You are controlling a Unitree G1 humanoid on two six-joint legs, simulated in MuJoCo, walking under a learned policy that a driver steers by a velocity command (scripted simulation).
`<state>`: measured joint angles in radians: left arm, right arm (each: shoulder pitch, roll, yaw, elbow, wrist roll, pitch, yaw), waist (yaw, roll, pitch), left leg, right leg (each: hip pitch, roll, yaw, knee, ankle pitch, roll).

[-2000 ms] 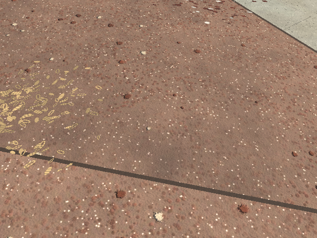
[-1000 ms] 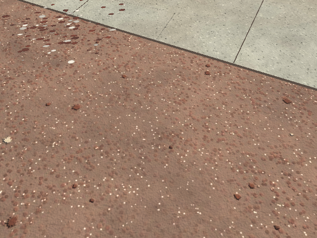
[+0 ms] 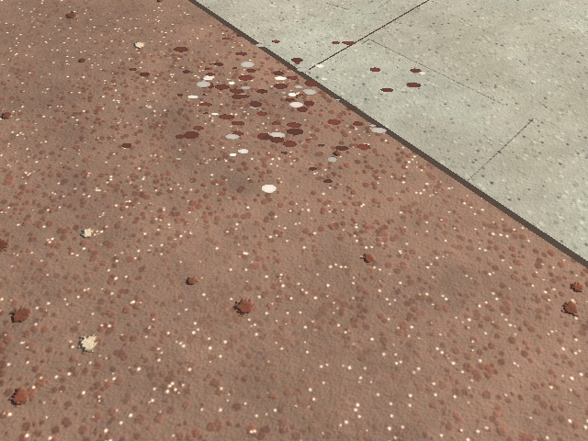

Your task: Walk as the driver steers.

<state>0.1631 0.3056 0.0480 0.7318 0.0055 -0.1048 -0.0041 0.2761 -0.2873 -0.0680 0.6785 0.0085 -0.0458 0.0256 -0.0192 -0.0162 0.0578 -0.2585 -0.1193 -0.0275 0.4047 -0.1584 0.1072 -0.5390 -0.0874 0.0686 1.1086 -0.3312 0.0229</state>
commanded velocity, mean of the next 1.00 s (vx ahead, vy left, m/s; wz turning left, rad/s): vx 0.24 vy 0.00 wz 0.15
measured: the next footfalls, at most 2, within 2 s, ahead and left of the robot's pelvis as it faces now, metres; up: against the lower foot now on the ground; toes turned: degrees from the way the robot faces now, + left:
right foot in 0.28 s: +0.35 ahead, -0.14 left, +0.00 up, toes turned +7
left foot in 0.68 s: +0.35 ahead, +0.11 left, +0.00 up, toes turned +12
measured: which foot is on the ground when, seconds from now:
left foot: down 0.00-0.28, up 0.30-0.66, down 0.68-0.92, up 0.94-1.00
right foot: up 0.00-0.26, down 0.28-1.00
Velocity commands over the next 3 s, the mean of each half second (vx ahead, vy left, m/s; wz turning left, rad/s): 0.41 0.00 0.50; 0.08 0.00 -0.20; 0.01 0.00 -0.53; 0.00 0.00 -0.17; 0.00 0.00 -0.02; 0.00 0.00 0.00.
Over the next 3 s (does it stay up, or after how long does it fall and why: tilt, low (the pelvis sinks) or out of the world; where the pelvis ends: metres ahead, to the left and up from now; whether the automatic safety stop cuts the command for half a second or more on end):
stays up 0.27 -0.02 0.00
